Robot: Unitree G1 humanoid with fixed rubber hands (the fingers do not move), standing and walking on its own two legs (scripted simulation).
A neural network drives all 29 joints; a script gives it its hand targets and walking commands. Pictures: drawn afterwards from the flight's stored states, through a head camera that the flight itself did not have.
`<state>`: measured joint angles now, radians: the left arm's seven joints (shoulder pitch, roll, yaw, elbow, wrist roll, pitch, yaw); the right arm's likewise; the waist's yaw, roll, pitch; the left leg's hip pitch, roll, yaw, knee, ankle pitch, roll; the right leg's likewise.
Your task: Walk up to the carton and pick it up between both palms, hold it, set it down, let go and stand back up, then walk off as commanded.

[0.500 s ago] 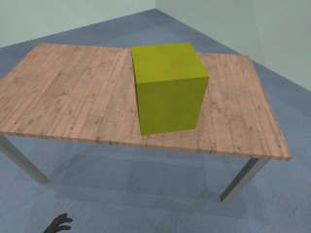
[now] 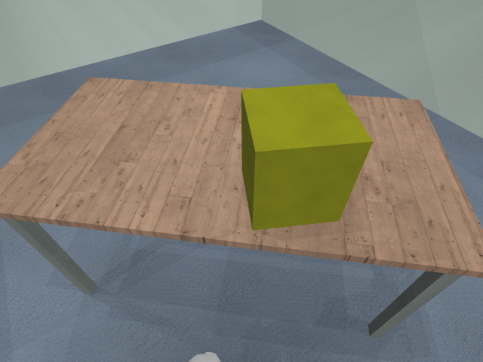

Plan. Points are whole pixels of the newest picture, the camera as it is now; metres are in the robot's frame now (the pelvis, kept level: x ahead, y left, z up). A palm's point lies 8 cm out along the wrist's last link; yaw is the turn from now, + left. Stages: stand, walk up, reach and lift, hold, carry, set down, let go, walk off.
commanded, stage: walk up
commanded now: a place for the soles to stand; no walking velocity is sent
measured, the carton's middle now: (292, 158) +0.54 -0.08 +0.01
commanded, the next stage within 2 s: none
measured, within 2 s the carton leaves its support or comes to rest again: neither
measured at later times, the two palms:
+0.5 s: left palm out of the picture +0.15 +0.29 -0.12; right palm out of the picture +0.11 -0.31 -0.09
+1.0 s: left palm (114, 343) +0.19 +0.26 -0.11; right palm out of the picture +0.11 -0.34 -0.10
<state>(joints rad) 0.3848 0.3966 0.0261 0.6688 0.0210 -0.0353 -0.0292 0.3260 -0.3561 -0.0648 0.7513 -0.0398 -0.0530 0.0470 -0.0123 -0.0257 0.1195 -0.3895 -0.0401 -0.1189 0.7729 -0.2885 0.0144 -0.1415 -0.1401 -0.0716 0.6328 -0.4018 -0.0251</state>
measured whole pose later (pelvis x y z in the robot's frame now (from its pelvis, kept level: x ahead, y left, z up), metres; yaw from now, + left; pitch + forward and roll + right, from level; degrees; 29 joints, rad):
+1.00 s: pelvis +0.06 -0.03 -0.02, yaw -2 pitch -5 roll +1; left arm 0.26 0.39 0.03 0.68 0.01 0.01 -0.03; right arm 0.32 -0.34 -0.06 0.75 -0.04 -0.07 -0.03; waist -0.01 -0.07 0.13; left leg -0.31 -0.02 -0.10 0.75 -0.37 0.00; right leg -0.32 -0.01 -0.01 0.83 -0.46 -0.03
